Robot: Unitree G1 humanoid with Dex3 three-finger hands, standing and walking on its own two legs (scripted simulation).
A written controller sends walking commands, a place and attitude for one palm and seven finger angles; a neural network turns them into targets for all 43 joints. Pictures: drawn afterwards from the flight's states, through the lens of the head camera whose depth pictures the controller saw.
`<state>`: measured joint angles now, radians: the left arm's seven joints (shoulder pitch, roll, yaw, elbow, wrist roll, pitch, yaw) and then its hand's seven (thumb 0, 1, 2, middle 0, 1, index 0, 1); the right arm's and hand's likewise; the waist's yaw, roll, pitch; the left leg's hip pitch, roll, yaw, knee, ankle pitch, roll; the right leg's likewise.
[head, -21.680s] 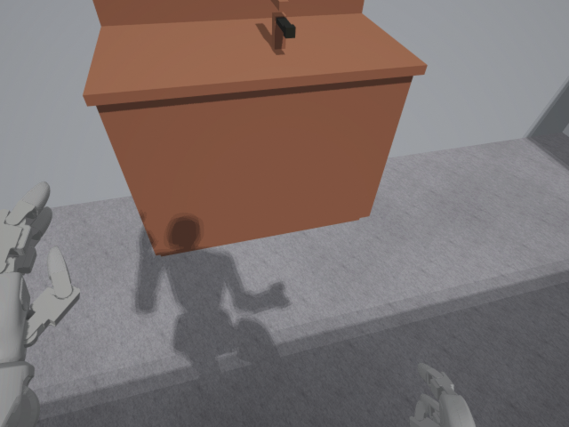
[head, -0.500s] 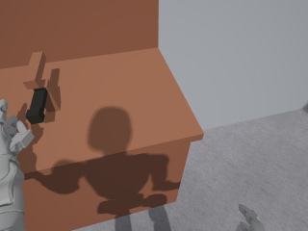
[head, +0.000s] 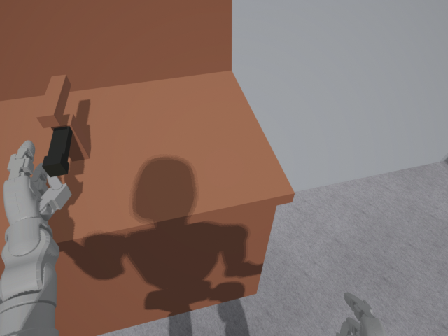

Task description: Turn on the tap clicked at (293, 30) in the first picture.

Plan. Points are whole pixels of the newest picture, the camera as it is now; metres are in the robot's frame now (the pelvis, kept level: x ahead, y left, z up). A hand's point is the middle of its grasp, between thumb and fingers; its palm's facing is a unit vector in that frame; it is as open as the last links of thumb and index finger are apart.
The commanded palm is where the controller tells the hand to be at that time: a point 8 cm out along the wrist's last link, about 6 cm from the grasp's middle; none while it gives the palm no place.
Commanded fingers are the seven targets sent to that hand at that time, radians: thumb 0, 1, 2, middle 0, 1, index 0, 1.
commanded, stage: push the lever round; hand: left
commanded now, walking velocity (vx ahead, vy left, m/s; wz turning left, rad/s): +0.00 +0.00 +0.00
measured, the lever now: (56, 165) +0.34 +0.33 +0.14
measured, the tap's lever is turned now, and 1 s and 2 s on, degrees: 2 12 36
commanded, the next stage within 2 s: none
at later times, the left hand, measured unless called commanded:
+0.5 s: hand (86, 186) +0.32 +0.27 +0.12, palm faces +0.59 -0.80 -0.06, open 7.8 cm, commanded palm +0.27 +0.30 +0.12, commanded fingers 0.00 0.90 0.90 -0.15 -0.15 -0.15 -0.15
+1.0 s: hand (97, 183) +0.32 +0.25 +0.12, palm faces +0.67 -0.74 -0.05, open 7.9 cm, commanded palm +0.28 +0.27 +0.12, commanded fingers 0.00 0.90 0.90 -0.15 -0.15 -0.15 -0.15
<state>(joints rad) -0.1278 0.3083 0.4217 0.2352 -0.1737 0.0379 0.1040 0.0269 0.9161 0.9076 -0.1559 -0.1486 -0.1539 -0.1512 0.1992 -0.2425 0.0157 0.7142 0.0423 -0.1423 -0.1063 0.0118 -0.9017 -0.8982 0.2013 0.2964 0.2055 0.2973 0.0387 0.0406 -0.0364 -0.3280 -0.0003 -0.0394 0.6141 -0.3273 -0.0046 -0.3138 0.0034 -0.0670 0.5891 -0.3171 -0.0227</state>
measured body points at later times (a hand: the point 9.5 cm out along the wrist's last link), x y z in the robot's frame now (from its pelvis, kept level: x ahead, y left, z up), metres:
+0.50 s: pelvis +0.00 -0.01 +0.00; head +0.00 -0.02 +0.45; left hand +0.28 +0.31 +0.12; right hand +0.16 -0.25 -0.10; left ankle +0.00 +0.12 -0.73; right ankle -0.01 -0.10 -0.73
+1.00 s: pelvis -0.01 +0.00 +0.00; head -0.01 -0.02 +0.45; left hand +0.28 +0.29 +0.12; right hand +0.17 -0.24 -0.10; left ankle +0.00 +0.12 -0.73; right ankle -0.01 -0.10 -0.73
